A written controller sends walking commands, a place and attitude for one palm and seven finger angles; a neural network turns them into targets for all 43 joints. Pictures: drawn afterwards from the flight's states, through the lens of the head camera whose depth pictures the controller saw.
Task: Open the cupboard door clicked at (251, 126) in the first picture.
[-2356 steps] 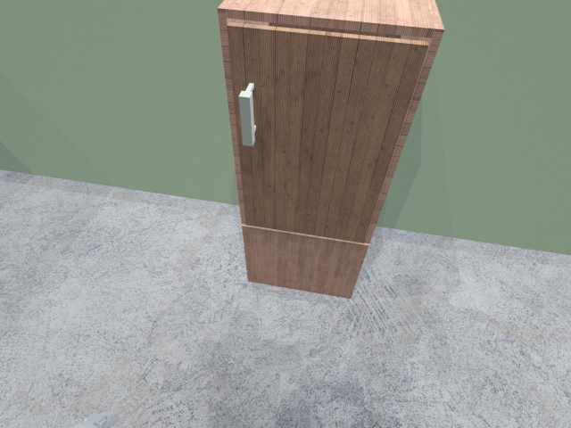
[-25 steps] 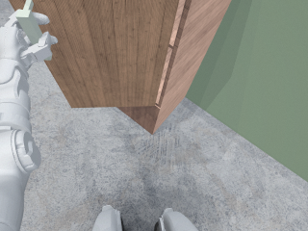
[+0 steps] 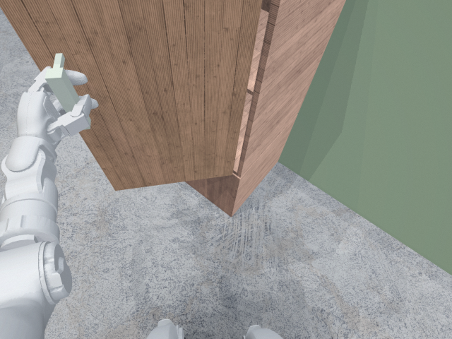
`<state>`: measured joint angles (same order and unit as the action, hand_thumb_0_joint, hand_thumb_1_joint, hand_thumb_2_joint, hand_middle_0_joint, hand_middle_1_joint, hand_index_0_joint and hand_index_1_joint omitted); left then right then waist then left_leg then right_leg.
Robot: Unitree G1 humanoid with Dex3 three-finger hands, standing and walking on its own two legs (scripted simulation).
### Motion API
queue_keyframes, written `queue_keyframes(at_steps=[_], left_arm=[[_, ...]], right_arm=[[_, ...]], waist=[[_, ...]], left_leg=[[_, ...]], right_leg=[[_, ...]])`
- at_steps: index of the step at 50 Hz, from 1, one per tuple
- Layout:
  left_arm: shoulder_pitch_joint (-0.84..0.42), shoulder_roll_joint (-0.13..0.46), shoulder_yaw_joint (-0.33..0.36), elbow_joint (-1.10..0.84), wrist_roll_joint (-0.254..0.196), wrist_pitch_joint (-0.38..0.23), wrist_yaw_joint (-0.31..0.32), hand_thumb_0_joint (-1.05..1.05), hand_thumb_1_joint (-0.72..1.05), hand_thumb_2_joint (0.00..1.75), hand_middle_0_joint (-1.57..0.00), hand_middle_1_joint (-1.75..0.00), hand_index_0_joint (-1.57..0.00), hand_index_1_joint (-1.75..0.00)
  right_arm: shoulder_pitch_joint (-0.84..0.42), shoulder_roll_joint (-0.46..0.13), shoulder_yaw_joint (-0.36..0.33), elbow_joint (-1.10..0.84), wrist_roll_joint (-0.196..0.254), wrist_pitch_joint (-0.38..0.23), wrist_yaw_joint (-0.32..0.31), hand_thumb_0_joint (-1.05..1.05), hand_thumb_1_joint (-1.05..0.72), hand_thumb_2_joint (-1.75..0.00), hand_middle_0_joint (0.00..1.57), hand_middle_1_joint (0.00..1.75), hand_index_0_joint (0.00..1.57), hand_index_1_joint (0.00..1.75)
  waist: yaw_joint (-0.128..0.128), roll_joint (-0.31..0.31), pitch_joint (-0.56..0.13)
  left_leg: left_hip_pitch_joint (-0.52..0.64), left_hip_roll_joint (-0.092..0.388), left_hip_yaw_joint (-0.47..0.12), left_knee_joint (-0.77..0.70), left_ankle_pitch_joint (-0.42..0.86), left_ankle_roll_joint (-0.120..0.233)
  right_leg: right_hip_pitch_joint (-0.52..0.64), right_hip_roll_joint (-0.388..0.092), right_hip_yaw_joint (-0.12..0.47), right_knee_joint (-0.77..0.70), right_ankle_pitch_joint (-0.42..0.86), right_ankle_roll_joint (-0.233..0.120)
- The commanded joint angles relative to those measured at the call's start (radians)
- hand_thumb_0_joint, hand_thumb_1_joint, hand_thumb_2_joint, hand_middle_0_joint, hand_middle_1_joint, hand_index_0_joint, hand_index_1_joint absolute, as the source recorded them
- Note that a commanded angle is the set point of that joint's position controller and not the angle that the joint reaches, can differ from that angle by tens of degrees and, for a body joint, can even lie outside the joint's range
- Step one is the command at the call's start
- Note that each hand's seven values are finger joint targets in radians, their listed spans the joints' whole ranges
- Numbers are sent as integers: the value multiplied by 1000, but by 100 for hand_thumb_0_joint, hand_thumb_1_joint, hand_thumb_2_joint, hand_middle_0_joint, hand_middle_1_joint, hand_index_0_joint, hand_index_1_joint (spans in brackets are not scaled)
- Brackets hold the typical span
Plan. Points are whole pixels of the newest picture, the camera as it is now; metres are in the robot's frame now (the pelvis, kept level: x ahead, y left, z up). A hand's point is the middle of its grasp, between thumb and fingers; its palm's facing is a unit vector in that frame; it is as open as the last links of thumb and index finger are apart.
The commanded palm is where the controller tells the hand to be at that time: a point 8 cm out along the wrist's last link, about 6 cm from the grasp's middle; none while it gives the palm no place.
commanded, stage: pull the door open along its arc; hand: left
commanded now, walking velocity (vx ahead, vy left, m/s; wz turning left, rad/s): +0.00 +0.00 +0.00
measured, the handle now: (72, 93) +0.54 +0.23 +0.10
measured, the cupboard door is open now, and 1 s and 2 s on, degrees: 49 85 88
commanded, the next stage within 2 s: open thumb and fingers to let go in 0.70 s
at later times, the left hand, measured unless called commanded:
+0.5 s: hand (130, 193) +0.33 +0.11 +0.10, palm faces +0.28 -0.96 +0.07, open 6.3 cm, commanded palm +0.27 +0.20 +0.09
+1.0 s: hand (151, 201) +0.32 +0.09 +0.09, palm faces +0.39 -0.92 +0.00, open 6.6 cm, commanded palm +0.28 +0.13 +0.09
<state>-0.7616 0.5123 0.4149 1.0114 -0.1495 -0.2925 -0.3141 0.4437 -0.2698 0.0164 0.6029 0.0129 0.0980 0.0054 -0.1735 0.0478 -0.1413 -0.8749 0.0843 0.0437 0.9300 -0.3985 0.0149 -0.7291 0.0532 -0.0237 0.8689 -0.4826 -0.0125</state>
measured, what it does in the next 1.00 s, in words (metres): shifts its weight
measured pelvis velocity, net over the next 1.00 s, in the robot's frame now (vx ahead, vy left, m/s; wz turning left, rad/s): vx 0.00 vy -0.05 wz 0.09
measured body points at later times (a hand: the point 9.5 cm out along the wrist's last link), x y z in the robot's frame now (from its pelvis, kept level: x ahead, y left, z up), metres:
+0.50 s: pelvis +0.00 -0.03 +0.02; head +0.02 -0.04 +0.47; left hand +0.31 +0.17 +0.10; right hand +0.18 -0.24 -0.07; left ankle +0.02 +0.11 -0.69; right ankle -0.05 -0.12 -0.69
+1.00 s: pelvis +0.00 -0.05 +0.02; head +0.02 -0.08 +0.47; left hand +0.29 +0.13 +0.09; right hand +0.15 -0.29 -0.11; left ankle +0.02 +0.11 -0.69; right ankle -0.05 -0.12 -0.69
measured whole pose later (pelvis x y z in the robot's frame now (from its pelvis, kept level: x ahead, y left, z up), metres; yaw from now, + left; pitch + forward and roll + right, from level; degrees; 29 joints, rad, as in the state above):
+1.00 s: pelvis +0.00 -0.05 +0.02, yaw +5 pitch +8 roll +2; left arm -0.09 -0.01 -0.03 0.28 -0.06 -0.22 0.38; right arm 0.23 -0.23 -0.02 0.64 -0.04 0.07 -0.02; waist -0.02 0.04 -0.10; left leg -0.57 0.04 -0.01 0.76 -0.32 -0.04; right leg -0.45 0.02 -0.08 0.81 -0.49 -0.07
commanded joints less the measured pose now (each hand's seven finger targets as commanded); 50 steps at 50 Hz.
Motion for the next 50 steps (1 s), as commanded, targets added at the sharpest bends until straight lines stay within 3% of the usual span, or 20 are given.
queue_keyframes(at_steps=[1,2,6,9,10,11,12,15,16,19,23,24,26,29,32,34,38,40,44,50], left_arm=[[-70,221,36,-319,-56,-60,-10,0,90,90,-40,-135,-40,-135],[-9,205,35,-358,-68,-56,-12,0,90,90,-40,-135,-40,-135],[243,132,14,-552,-119,-47,-15,0,90,90,-40,-135,-40,-135],[369,36,35,-685,-161,-26,101,0,90,90,-40,-135,-40,-135],[425,-20,7,-728,-158,-18,143,0,90,90,-40,-135,-40,-135],[469,-49,5,-752,-153,-9,188,0,90,90,-40,-135,-40,-135],[486,-68,17,-805,-146,-3,247,0,90,90,-40,-135,-40,-135],[583,-142,-36,-897,-88,13,377,0,90,90,-40,-135,-40,-135],[573,-150,-36,-913,-75,19,415,0,90,90,-40,-135,-40,-135],[575,-198,-83,-951,-21,32,517,0,90,90,-40,-135,-40,-135],[552,-291,-163,-972,34,57,635,0,90,90,-40,-135,-40,-135],[560,-293,-173,-961,55,63,666,0,90,90,-40,-135,-40,-135],[554,-330,-213,-974,84,81,714,0,90,90,-40,-135,-40,-135],[581,-360,-265,-980,111,89,725,0,90,90,-40,-135,-40,-135],[589,-422,-344,-1012,113,84,703,0,90,90,-40,-135,-40,-135],[588,-487,-419,-1031,110,75,687,0,90,90,-40,-135,-40,-135],[572,-548,-494,-1052,110,55,688,0,90,90,-40,-135,-40,-135],[399,-475,-453,-1024,126,38,705,0,90,90,-40,-135,-40,-135],[410,-478,-450,-956,143,13,702,0,62,78,-38,-132,-38,-132],[367,-497,-440,-957,92,-15,683,0,20,60,-35,-127,-35,-127]], right_arm=[[52,-168,-67,-124,15,-24,-3,0,-90,-90,20,30,20,30],[42,-164,-70,-135,19,-26,-2,0,-90,-90,20,30,20,30],[-24,-146,-68,-185,29,-45,7,0,-90,-90,20,30,20,30],[-78,-118,-66,-205,31,-70,12,0,-90,-90,20,30,20,30],[-97,-109,-63,-213,32,-78,17,0,-90,-90,20,30,20,30],[-109,-103,-64,-213,31,-82,20,0,-90,-90,20,30,20,30],[-125,-96,-64,-215,27,-86,22,0,-90,-90,20,30,20,30],[-156,-80,-60,-217,13,-90,29,0,-90,-90,20,30,20,30],[-164,-78,-60,-211,8,-86,26,0,-90,-90,20,30,20,30],[-201,-67,-54,-204,-10,-70,16,0,-90,-90,20,30,20,30],[-263,-44,-40,-199,-25,-53,6,0,-90,-90,20,30,20,30],[-265,-42,-40,-191,-31,-49,2,0,-90,-90,20,30,20,30],[-292,-37,-33,-192,-35,-40,1,0,-90,-90,20,30,20,30],[-288,-36,-36,-184,-46,-32,-7,0,-90,-90,20,30,20,30],[-294,-33,-37,-187,-48,-32,-11,0,-90,-90,20,30,20,30],[-289,-33,-42,-186,-50,-40,-11,0,-90,-90,20,30,20,30],[-286,-35,-47,-175,-51,-61,-8,0,-90,-90,20,30,20,30],[-289,-44,-48,-138,-55,-63,-18,0,-90,-90,20,30,20,30],[-291,-39,-53,-117,-56,-68,-26,0,-90,-90,20,30,20,30],[-289,-34,-55,-105,-51,-87,-28,0,-90,-90,20,30,20,30]], waist=[[108,51,-418],[118,19,-414],[159,11,-380],[201,-11,-319],[203,8,-302],[204,-16,-270],[220,-10,-276],[220,-37,-250],[215,-82,-246],[214,-106,-208],[213,-66,-168],[202,-115,-153],[199,-83,-148],[182,-128,-157],[170,-125,-162],[153,-146,-152],[143,-146,-136],[117,-164,-126],[134,-171,-141],[152,-130,-220]], left_leg=[[458,-59,-37,-67,516,27],[453,-61,-30,-73,517,29],[463,-69,-13,-99,554,28],[447,-72,-2,-123,525,19],[454,-72,-2,-140,508,10],[459,-70,-2,-147,490,7],[462,-72,-1,-154,487,2],[467,-76,0,-158,487,-1],[462,-76,-1,-160,468,-1],[452,-81,0,-169,392,-1],[460,-84,1,-186,315,-7],[451,-82,-5,-185,299,-4],[457,-86,-6,-192,276,-4],[450,-86,-13,-192,266,-3],[457,-88,-16,-195,273,-3],[472,-86,-20,-192,278,-1],[478,-87,-32,-189,267,-2],[454,-88,-41,-173,235,2],[442,-93,-43,-171,220,6],[481,-95,-36,-172,268,3]], right_leg=[[182,29,-16,-81,622,2],[211,28,-13,-85,647,4],[291,14,-9,-86,747,9],[303,15,-21,-100,705,11],[293,14,-28,-101,670,12],[276,16,-35,-107,640,12],[287,14,-37,-109,624,10],[318,6,-34,-109,653,9],[326,3,-32,-113,655,12],[335,-9,-14,-141,604,13],[330,-31,7,-179,526,15],[332,-35,16,-197,514,20],[334,-51,28,-212,508,24],[371,-68,54,-233,569,38],[393,-86,65,-232,666,50],[389,-86,62,-236,692,55],[362,-92,56,-229,684,55],[325,-103,78,-239,635,60],[319,-106,89,-240,579,54],[354,-98,66,-214,648,51]])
